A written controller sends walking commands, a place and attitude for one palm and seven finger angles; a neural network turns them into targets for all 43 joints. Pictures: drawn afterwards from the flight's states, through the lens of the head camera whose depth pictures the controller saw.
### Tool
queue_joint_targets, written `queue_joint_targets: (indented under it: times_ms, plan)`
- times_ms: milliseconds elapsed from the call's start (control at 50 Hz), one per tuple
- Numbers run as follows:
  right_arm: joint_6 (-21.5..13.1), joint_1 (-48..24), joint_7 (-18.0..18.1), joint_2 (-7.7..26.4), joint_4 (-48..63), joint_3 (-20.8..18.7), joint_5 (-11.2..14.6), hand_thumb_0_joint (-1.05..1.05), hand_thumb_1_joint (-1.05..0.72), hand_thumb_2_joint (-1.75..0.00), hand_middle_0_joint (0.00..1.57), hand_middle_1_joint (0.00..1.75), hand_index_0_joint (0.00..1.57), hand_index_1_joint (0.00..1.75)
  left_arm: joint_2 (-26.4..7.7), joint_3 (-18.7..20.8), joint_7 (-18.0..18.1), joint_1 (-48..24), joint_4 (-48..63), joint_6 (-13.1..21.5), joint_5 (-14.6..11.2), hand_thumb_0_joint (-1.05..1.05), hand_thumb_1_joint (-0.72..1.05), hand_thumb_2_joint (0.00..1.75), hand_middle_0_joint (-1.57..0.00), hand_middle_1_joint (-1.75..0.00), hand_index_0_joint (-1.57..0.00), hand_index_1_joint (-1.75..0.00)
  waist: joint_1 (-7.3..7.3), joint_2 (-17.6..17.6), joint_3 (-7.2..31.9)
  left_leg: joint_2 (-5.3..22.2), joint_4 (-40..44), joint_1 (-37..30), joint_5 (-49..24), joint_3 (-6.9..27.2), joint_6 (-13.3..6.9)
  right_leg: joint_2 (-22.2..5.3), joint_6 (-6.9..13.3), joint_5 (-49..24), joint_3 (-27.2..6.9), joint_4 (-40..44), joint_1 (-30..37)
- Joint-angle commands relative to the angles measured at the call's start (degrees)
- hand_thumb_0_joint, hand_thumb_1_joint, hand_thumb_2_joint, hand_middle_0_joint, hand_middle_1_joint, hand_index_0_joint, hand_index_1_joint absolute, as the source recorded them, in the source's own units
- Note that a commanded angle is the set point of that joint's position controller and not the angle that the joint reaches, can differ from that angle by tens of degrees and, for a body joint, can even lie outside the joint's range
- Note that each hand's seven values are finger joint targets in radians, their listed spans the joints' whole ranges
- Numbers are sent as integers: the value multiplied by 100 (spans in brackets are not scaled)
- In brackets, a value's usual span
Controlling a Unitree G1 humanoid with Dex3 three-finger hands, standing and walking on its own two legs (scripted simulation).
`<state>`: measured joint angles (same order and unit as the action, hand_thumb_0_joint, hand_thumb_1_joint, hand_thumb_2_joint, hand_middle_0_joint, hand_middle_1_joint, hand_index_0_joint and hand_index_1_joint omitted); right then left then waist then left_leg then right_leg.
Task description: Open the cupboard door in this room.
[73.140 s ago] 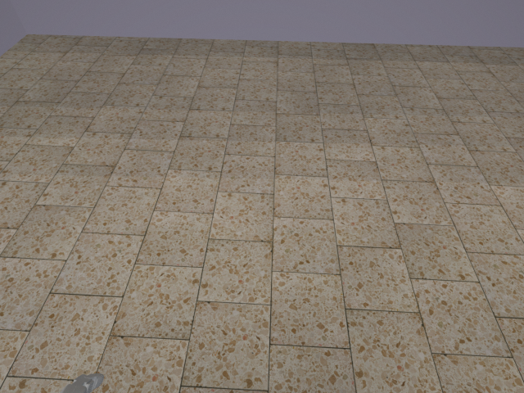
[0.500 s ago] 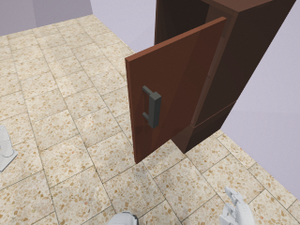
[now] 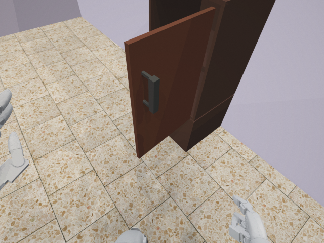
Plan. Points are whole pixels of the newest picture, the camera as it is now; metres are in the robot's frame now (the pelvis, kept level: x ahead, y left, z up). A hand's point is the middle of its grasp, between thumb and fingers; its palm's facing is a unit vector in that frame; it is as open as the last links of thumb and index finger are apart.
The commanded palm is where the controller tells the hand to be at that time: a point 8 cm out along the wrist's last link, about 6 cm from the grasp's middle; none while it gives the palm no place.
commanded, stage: stop stepping back and stand still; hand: left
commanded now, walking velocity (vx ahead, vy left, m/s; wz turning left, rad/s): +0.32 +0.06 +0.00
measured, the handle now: (149, 92) +0.54 +0.10 +0.04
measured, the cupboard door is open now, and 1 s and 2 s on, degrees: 94 94 94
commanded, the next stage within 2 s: let the arm hang, fingers relaxed in 0.68 s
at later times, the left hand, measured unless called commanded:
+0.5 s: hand out of the picture +0.13 +0.27 +0.17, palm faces +0.50 -0.77 -0.38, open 7.4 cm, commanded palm +0.07 +0.31 +0.19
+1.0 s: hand out of the picture +0.06 +0.21 -0.12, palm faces +0.06 -0.95 -0.30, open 7.4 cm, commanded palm none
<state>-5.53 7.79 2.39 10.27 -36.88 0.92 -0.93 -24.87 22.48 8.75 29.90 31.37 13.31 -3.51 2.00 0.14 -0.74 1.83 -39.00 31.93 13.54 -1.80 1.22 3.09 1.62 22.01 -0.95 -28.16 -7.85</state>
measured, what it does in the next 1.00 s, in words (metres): steps on the spot: left foot, then left foot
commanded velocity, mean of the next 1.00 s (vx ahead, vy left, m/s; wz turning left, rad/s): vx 0.09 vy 0.01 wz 0.00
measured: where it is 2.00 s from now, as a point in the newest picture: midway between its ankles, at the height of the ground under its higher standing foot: outside the picture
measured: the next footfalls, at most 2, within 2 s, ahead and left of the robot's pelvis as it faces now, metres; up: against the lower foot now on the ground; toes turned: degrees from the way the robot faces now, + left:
left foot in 0.08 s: +0.10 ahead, +0.09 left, +0.00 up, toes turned +1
left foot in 0.48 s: +0.02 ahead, +0.11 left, +0.00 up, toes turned +1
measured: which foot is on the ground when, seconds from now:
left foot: up 0.00-0.06, down 0.08-0.30, up 0.32-0.46, down 0.48-1.00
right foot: down 0.00-1.00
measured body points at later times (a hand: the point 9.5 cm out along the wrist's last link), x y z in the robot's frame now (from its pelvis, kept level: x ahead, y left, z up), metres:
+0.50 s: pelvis -0.06 +0.00 +0.00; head -0.09 +0.01 +0.45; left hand +0.10 +0.31 +0.19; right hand +0.07 -0.26 -0.09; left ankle -0.01 +0.11 -0.73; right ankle -0.08 -0.11 -0.73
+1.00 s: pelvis -0.06 +0.00 +0.00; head -0.05 -0.02 +0.45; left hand +0.06 +0.26 -0.10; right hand +0.07 -0.26 -0.13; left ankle -0.02 +0.11 -0.73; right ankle -0.08 -0.10 -0.73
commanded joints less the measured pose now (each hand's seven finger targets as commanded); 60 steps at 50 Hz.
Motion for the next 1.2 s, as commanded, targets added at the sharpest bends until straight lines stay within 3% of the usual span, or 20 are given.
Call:
queue_joint_targets:
  times_ms: [0,40,80,140,220,240,280,320,400,460,520,620,680,740,760,840,920,980,1080,1180]
  plan:
    - [-178,-191,218,693,981,-189,126,0,-90,-90,20,30,20,30,-1003,1003,132,122,620,3,3,0,90,90,-20,-30,-20,-30,-303,-610,748,-164,351,-1267,-140,92,-101,-1270,289,-4211,-463,241,-155]
    - [-271,-145,303,900,942,-281,156,0,-90,-90,20,30,20,30,-1070,998,110,-47,758,-65,-39,0,90,90,-20,-30,-20,-30,-294,328,840,192,1359,-2531,-2045,351,-260,-654,-184,-2834,-21,-110,-620]
    - [-432,5,285,995,985,-312,172,0,-90,-90,20,30,20,30,-990,918,113,127,593,4,-12,0,90,90,-20,-30,-20,-30,-169,530,963,741,1542,-2853,-2513,1093,-495,-219,-302,-1273,-28,-79,-801]
    - [-519,-155,273,931,947,-272,30,0,-90,-90,20,30,20,30,-1126,1003,96,115,1063,81,11,0,90,90,-20,-30,-20,-30,-192,1391,656,940,2923,-1588,931,1798,-505,-99,-187,285,118,-464,-276]
    - [-442,-115,236,917,1053,-320,58,0,-90,-90,20,30,20,30,-940,940,133,603,977,33,74,0,90,90,-20,-30,-20,-30,-230,904,398,343,2712,-558,2168,897,-190,-63,14,443,393,483,419]
    - [-411,-136,241,931,1070,-368,31,0,-90,-90,20,30,20,30,-1114,1077,142,623,1069,32,72,0,90,90,-20,-30,-20,-30,-245,577,480,132,2097,-782,1818,612,-134,-277,137,767,129,825,131]
    - [-309,20,236,856,954,-416,2,0,-90,-90,20,30,20,30,-1101,1048,161,510,998,70,69,0,90,90,-20,-30,-20,-30,-293,-712,294,-173,-106,-1160,658,217,-77,-1465,713,1840,-1659,1778,-1122]
    - [-301,155,218,902,780,-425,8,0,-90,-90,20,30,20,30,-960,912,212,-43,836,113,103,0,90,90,-20,-30,-20,-30,-312,-723,51,-75,-1327,-587,617,285,-73,-2036,1039,1432,-2115,1783,-1219]
    - [-429,141,329,871,680,-349,38,0,-90,-90,20,30,20,30,-795,595,228,-813,250,151,237,0,90,90,-20,-30,-20,-30,-366,-221,-201,-36,697,-1891,580,-46,-281,-1319,470,1185,-912,1064,-1668]
    - [-525,67,369,1057,866,-383,66,0,-90,-90,20,30,20,30,-802,629,215,-792,566,217,217,0,90,90,-20,-30,-20,-30,-260,757,-109,730,1714,-2159,633,1309,-690,-434,4,-53,-269,-169,-1547]
    - [-523,-24,317,869,821,-274,58,0,-90,-90,20,30,20,30,-777,696,151,-629,585,205,260,0,90,90,-20,-30,-20,-30,-286,1254,-263,1250,3064,-755,3007,2206,-876,-137,-173,322,278,-1220,-753]
    - [-601,-1,207,793,875,-239,30,0,-90,-90,20,30,20,30,-781,748,155,-170,789,173,245,0,90,90,-20,-30,-20,-30,-224,652,152,523,2075,-867,1251,776,-433,-356,-49,-466,67,446,76]
    - [-481,116,133,743,849,-316,68,0,-90,-90,20,30,20,30,-813,824,138,169,574,117,106,0,90,90,-20,-30,-20,-30,-276,-709,380,-14,390,-1310,127,205,-154,-1338,408,-767,-1463,1294,-437]
    - [-423,49,148,745,803,-269,74,0,-90,-90,20,30,20,30,-837,810,141,-152,492,116,89,0,90,90,-20,-30,-20,-30,-317,-304,456,-13,760,-1776,-434,226,-118,-1240,303,-2426,-932,831,-389]
    - [-563,-120,-342,1672,-578,-616,29,0,-90,-90,20,30,20,30,105,-1526,-704,-532,-3744,-808,673,0,90,90,-20,-30,-20,-30,-516,80,301,310,-187,-1511,-1881,577,-274,-1372,260,-3681,-264,-369,-1022]
    - [120,181,-208,1343,-426,-414,-37,0,-90,-90,20,30,20,30,544,-1694,-843,-828,-4630,-1314,543,0,90,90,-20,-30,-20,-30,-160,-509,472,810,964,-1130,-2259,1490,-817,-495,-12,-1189,164,-960,-702]
    - [343,-48,-172,1238,-747,-330,-78,0,-90,-90,20,30,20,30,253,-1741,-821,-1431,-6218,-1271,531,0,90,90,-20,-30,-20,-30,-162,-1015,452,209,873,-1367,-1393,867,-454,-961,210,-1704,-391,124,-338]
    - [513,141,-141,861,-1210,-220,-85,0,-90,-90,20,30,20,30,381,-1933,-749,-1662,-7296,-1291,460,0,90,90,-20,-30,-20,-30,-292,-109,441,74,972,-1989,-1412,568,-266,-1131,314,-2321,-489,348,-366]
    - [572,309,-44,668,-1800,-166,-62,0,-90,-90,20,30,20,30,704,-1977,-718,-1357,-8563,-1308,402,0,90,90,-20,-30,-20,-30,-206,1057,217,292,1526,-1987,-1060,778,-324,-855,187,-1444,-319,757,-68]
    - [612,720,-3,587,-2242,-165,-22,0,-90,-90,20,30,20,30,841,-2082,-728,-1223,-9226,-1286,377,0,90,90,-20,-30,-20,-30,-257,416,-3,319,1643,-2072,-704,753,-309,-850,217,-1103,-266,1090,-138]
